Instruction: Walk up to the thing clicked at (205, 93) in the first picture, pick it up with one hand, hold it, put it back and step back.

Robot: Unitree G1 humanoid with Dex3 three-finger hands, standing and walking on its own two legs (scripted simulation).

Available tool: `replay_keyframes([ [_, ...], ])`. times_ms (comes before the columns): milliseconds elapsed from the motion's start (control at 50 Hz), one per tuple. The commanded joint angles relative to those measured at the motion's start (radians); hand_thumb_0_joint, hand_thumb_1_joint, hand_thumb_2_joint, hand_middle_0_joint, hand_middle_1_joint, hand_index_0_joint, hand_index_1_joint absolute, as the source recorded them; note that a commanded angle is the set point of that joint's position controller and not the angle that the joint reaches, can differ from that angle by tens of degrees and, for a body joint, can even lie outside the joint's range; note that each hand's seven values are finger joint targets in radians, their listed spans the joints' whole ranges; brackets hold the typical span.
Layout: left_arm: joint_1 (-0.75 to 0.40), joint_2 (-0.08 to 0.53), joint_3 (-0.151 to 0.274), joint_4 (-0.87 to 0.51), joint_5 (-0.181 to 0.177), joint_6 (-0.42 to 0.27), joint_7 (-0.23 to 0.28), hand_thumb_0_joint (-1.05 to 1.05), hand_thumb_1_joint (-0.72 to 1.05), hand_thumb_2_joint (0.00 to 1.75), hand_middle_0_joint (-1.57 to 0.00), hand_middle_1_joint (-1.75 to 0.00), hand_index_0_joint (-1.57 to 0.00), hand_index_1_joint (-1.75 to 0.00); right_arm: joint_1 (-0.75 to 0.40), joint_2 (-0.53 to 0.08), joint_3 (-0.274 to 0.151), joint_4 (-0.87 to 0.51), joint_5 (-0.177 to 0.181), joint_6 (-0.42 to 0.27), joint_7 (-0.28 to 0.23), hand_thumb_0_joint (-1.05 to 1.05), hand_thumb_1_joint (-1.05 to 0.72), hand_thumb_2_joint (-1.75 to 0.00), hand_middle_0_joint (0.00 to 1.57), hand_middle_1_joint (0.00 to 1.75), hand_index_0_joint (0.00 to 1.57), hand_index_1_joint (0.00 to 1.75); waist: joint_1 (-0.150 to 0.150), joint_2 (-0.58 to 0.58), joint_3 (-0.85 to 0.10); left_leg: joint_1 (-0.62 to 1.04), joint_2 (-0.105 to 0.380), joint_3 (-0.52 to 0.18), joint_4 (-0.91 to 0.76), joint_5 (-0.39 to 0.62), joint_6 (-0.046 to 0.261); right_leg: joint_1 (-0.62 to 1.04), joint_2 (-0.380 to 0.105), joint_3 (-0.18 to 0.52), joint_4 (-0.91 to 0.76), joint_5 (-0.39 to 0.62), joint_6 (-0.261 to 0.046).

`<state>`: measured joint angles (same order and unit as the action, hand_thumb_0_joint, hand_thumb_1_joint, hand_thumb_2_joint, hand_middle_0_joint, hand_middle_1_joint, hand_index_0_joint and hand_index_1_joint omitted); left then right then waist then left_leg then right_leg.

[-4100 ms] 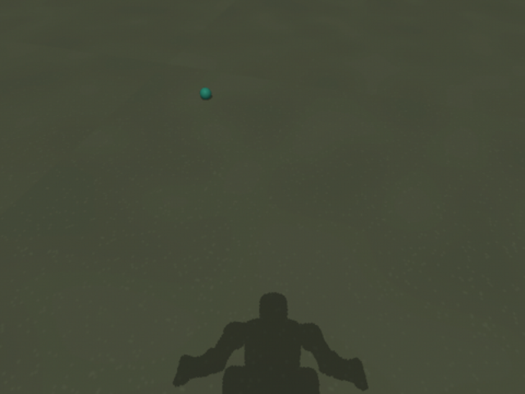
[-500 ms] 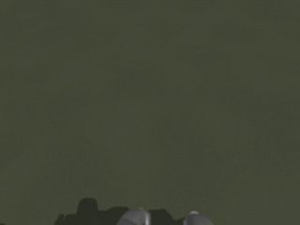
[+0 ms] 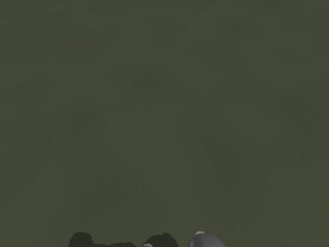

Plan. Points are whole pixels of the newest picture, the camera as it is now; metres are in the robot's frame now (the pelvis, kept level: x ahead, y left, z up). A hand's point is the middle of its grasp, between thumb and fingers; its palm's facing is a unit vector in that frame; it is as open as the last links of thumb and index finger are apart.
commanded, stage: walk up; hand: left
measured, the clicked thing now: out of the picture +0.17 +0.71 -0.70
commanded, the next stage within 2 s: none
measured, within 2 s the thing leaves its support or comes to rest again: neither
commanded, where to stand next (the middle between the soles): -0.22 +0.63 m, yaw -14 degrees
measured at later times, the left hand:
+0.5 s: hand out of the picture +0.00 +0.58 -0.13, palm faces -0.07 -0.79 -0.62, open 7.4 cm
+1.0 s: hand out of the picture -0.09 +0.76 -0.12, palm faces -0.12 -0.79 -0.60, open 7.4 cm
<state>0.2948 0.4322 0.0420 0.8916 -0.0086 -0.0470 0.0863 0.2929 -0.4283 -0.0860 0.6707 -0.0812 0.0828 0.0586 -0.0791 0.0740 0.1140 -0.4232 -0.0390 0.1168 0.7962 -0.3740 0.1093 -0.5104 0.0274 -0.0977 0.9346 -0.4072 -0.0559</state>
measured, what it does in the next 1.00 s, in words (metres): steps to the left: right foot, then left foot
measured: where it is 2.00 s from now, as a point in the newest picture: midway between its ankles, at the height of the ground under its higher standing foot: outside the picture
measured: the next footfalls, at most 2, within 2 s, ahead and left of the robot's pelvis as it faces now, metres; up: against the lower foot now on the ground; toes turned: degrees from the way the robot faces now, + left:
right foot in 0.02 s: +0.07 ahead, -0.07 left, +0.00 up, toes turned -5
left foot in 0.36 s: -0.02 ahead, +0.35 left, +0.00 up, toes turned -2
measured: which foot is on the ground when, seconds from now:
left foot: down 0.00-0.04, up 0.06-0.34, down 0.36-0.70, up 0.72-1.00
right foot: up 0.00-0.00, down 0.02-0.38, up 0.40-0.66, down 0.68-1.00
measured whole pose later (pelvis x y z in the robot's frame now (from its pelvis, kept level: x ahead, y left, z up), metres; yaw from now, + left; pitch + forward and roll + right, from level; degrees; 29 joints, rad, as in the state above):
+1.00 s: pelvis -0.21 +0.45 -0.02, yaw -5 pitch -2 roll -1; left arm 0.27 0.45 0.05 0.78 0.05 -0.05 0.09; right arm 0.23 -0.49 -0.13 0.68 -0.05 0.13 0.08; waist -0.01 0.10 0.15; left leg -0.44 0.07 -0.12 1.03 -0.51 0.00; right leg -0.54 -0.16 0.04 0.82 -0.26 0.02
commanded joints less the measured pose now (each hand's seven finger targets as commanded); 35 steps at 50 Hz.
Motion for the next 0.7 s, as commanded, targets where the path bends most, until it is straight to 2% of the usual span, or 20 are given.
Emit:
replay_keyframes([
  [0, 0.268, 0.301, 0.103, -0.034, 0.031, -0.020, 0.041, 0.00, 0.90, 0.90, -0.20, -0.30, -0.20, -0.30, -0.066, -0.142, -0.046, -0.143, 0.018, -0.016, -0.015, 0.00, -0.90, -0.90, 0.20, 0.30, 0.20, 0.30, 0.147, -0.162, -0.187, -0.240, 0.105, -0.159, 0.176, 0.271, -0.097, 0.534, -0.194, 0.304, -0.429, 0.231, -0.089],
  [20, 0.201, 0.339, 0.110, -0.095, 0.037, -0.024, 0.043, 0.00, 0.90, 0.90, -0.20, -0.30, -0.20, -0.30, 0.034, -0.127, -0.037, -0.134, 0.014, -0.013, -0.014, 0.00, -0.90, -0.90, 0.20, 0.30, 0.20, 0.30, 0.080, -0.234, -0.229, -0.402, 0.074, -0.199, 0.355, -0.229, -0.149, 0.612, -0.478, 0.661, -0.461, 0.283, -0.183],
  [40, 0.136, 0.367, 0.118, -0.122, 0.025, -0.022, 0.054, 0.00, 0.90, 0.90, -0.20, -0.30, -0.20, -0.30, -0.005, -0.217, -0.066, -0.133, 0.003, 0.003, -0.032, 0.00, -0.90, -0.90, 0.20, 0.30, 0.20, 0.30, 0.091, -0.139, -0.206, -0.363, 0.076, -0.284, 0.520, -0.272, -0.128, 0.410, -0.597, 0.808, -0.515, 0.329, -0.320],
  [60, 0.098, 0.353, 0.113, -0.132, 0.013, -0.028, 0.060, 0.00, 0.90, 0.90, -0.20, -0.30, -0.20, -0.30, -0.053, -0.245, -0.078, -0.126, 0.003, 0.010, -0.035, 0.00, -0.90, -0.90, 0.20, 0.30, 0.20, 0.30, 0.093, -0.046, -0.142, -0.324, 0.104, -0.327, 0.609, -0.200, -0.119, 0.271, -0.568, 0.751, -0.549, 0.231, -0.329],
  [80, 0.058, 0.317, 0.101, -0.139, 0.012, -0.033, 0.056, 0.00, 0.90, 0.90, -0.20, -0.30, -0.20, -0.30, -0.059, -0.249, -0.089, -0.108, 0.006, 0.006, -0.025, 0.00, -0.90, -0.90, 0.20, 0.30, 0.20, 0.30, 0.070, 0.019, -0.092, -0.292, 0.093, -0.341, 0.642, -0.120, -0.124, 0.195, -0.473, 0.614, -0.523, 0.188, -0.281],
  [120, 0.015, 0.323, 0.106, -0.139, 0.026, -0.033, 0.047, 0.00, 0.90, 0.90, -0.20, -0.30, -0.20, -0.30, -0.020, -0.240, -0.089, -0.085, 0.015, 0.006, -0.010, 0.00, -0.90, -0.90, 0.20, 0.30, 0.20, 0.30, 0.036, -0.101, -0.082, -0.243, 0.064, -0.301, 0.621, -0.038, -0.111, 0.115, -0.357, 0.437, -0.480, 0.113, -0.191],
  [160, 0.004, 0.326, 0.114, -0.144, 0.035, -0.028, 0.036, 0.00, 0.90, 0.90, -0.20, -0.30, -0.20, -0.30, 0.003, -0.228, -0.090, -0.067, 0.012, 0.012, 0.009, 0.00, -0.90, -0.90, 0.20, 0.30, 0.20, 0.30, 0.041, -0.162, -0.089, -0.174, 0.068, -0.260, 0.595, -0.015, -0.115, 0.051, -0.302, 0.343, -0.464, 0.026, -0.170],
  [220, -0.006, 0.359, 0.129, -0.140, 0.052, -0.021, 0.026, 0.00, 0.90, 0.90, -0.20, -0.30, -0.20, -0.30, -0.036, -0.210, -0.084, -0.072, 0.018, 0.020, 0.022, 0.00, -0.90, -0.90, 0.20, 0.30, 0.20, 0.30, 0.061, -0.259, -0.068, -0.147, 0.102, -0.157, 0.361, -0.058, -0.113, 0.030, -0.258, 0.293, -0.465, -0.110, -0.145],
  [280, 0.023, 0.395, 0.140, -0.131, 0.061, -0.017, 0.021, 0.00, 0.90, 0.90, -0.20, -0.30, -0.20, -0.30, -0.055, -0.218, -0.090, -0.065, 0.023, 0.015, 0.026, 0.00, -0.90, -0.90, 0.20, 0.30, 0.20, 0.30, 0.089, -0.280, -0.095, -0.056, 0.100, -0.109, 0.162, -0.190, -0.091, 0.019, -0.283, 0.327, -0.438, -0.053, -0.153],
  [320, -0.004, 0.377, 0.127, -0.129, 0.049, -0.004, 0.019, 0.00, 0.90, 0.90, -0.20, -0.30, -0.20, -0.30, 0.076, -0.217, -0.102, -0.011, 0.019, 0.006, 0.024, 0.00, -0.90, -0.90, 0.20, 0.30, 0.20, 0.30, 0.023, -0.210, -0.152, 0.144, 0.042, -0.050, -0.027, -0.098, -0.073, -0.069, -0.227, 0.241, -0.320, -0.014, -0.094],
  [340, -0.005, 0.311, 0.107, -0.124, 0.044, 0.002, 0.023, 0.00, 0.90, 0.90, -0.20, -0.30, -0.20, -0.30, 0.154, -0.230, -0.110, 0.010, 0.006, -0.003, 0.017, 0.00, -0.90, -0.90, 0.20, 0.30, 0.20, 0.30, -0.028, -0.088, -0.172, 0.215, 0.049, -0.122, -0.144, -0.092, -0.048, -0.139, -0.139, 0.167, -0.109, -0.031, -0.045],
  [360, 0.003, 0.201, 0.079, -0.135, 0.032, 0.003, 0.031, 0.00, 0.90, 0.90, -0.20, -0.30, -0.20, -0.30, 0.148, -0.339, -0.128, -0.015, -0.010, -0.011, 0.005, 0.00, -0.90, -0.90, 0.20, 0.30, 0.20, 0.30, -0.038, 0.239, -0.126, 0.199, 0.291, -0.522, -0.314, -0.040, 0.041, -0.345, 0.059, 0.035, 0.198, -0.207, 0.012],
  [380, -0.119, 0.246, 0.081, -0.144, 0.025, -0.003, 0.060, 0.00, 0.90, 0.90, -0.20, -0.30, -0.20, -0.30, 0.034, -0.428, -0.133, -0.031, 0.022, -0.013, -0.007, 0.00, -0.90, -0.90, 0.20, 0.30, 0.20, 0.30, -0.068, 0.336, -0.070, 0.001, 0.377, -0.741, -0.450, -0.060, 0.154, -0.318, 0.058, 0.148, 0.317, -0.269, -0.001],
  [420, -0.102, 0.251, 0.084, -0.093, 0.004, -0.002, 0.052, 0.00, 0.90, 0.90, -0.20, -0.30, -0.20, -0.30, -0.086, -0.295, -0.102, -0.068, 0.008, -0.018, -0.025, 0.00, -0.90, -0.90, 0.20, 0.30, 0.20, 0.30, -0.013, 0.072, 0.033, -0.079, 0.302, -0.551, -0.362, 0.028, 0.099, -0.290, 0.027, 0.208, 0.404, -0.124, -0.001],
  [460, 0.022, 0.264, 0.087, -0.042, -0.010, 0.001, 0.041, 0.00, 0.90, 0.90, -0.20, -0.30, -0.20, -0.30, -0.128, -0.288, -0.094, -0.077, 0.016, -0.023, -0.034, 0.00, -0.90, -0.90, 0.20, 0.30, 0.20, 0.30, 0.032, 0.159, -0.030, 0.003, 0.272, -0.464, -0.309, 0.107, 0.065, -0.232, 0.002, 0.154, 0.374, -0.052, -0.002],
  [520, 0.058, 0.235, 0.081, -0.031, -0.006, 0.003, 0.022, 0.00, 0.90, 0.90, -0.20, -0.30, -0.20, -0.30, -0.113, -0.228, -0.079, -0.098, 0.008, -0.025, -0.027, 0.00, -0.90, -0.90, 0.20, 0.30, 0.20, 0.30, 0.025, 0.160, -0.092, 0.106, 0.236, -0.373, -0.255, 0.277, 0.090, -0.117, -0.011, 0.077, 0.245, -0.072, 0.022],
  [580, 0.090, 0.208, 0.071, -0.063, -0.010, 0.004, 0.021, 0.00, 0.90, 0.90, -0.20, -0.30, -0.20, -0.30, -0.081, -0.217, -0.068, -0.106, 0.005, -0.015, -0.028, 0.00, -0.90, -0.90, 0.20, 0.30, 0.20, 0.30, 0.042, 0.161, -0.103, 0.091, 0.282, -0.393, -0.246, 0.404, 0.108, 0.021, -0.047, 0.074, 0.039, -0.081, 0.005],
  [640, 0.242, 0.222, 0.084, -0.039, 0.013, -0.007, 0.031, 0.00, 0.90, 0.90, -0.20, -0.30, -0.20, -0.30, -0.102, -0.170, -0.049, -0.134, 0.018, 0.006, -0.020, 0.00, -0.90, -0.90, 0.20, 0.30, 0.20, 0.30, 0.118, 0.007, -0.173, -0.046, 0.177, -0.261, -0.026, 0.406, -0.012, 0.385, -0.075, 0.116, -0.400, 0.168, -0.030],
  [660, 0.217, 0.293, 0.104, -0.072, 0.028, -0.010, 0.035, 0.00, 0.90, 0.90, -0.20, -0.30, -0.20, -0.30, -0.030, -0.131, -0.041, -0.127, 0.025, 0.003, -0.019, 0.00, -0.90, -0.90, 0.20, 0.30, 0.20, 0.30, 0.105, -0.169, -0.184, -0.262, 0.088, -0.209, 0.146, 0.132, -0.095, 0.558, -0.223, 0.377, -0.429, 0.242, -0.095],
  [680, 0.144, 0.344, 0.120, -0.124, 0.037, -0.008, 0.034, 0.00, 0.90, 0.90, -0.20, -0.30, -0.20, -0.30, 0.015, -0.141, -0.044, -0.130, 0.015, 0.005, -0.026, 0.00, -0.90, -0.90, 0.20, 0.30, 0.20, 0.30, 0.071, -0.232, -0.170, -0.404, 0.039, -0.213, 0.386, -0.269, -0.161, 0.532, -0.516, 0.657, -0.433, 0.480, -0.252],
])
